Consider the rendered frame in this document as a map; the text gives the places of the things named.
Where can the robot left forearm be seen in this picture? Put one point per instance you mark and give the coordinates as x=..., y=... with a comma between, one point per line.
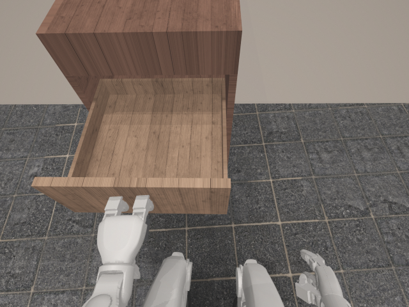
x=113, y=286

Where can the handle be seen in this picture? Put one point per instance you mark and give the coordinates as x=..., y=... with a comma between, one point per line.
x=148, y=227

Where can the right robot hand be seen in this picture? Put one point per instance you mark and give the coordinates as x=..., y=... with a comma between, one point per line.
x=311, y=288

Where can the cabinet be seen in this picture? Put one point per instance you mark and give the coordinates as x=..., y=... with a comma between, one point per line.
x=91, y=40

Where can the drawer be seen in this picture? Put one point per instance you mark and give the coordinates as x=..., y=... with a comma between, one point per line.
x=165, y=138

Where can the left robot hand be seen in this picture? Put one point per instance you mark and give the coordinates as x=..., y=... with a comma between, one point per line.
x=120, y=238

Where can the right robot thigh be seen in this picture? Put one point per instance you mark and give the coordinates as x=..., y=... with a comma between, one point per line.
x=255, y=285

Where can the robot right forearm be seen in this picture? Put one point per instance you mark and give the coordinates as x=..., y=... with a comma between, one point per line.
x=333, y=300

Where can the left robot thigh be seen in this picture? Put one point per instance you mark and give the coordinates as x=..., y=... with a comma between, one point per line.
x=172, y=280

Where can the robot thigh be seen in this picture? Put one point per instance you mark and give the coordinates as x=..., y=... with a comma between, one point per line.
x=255, y=285
x=172, y=280

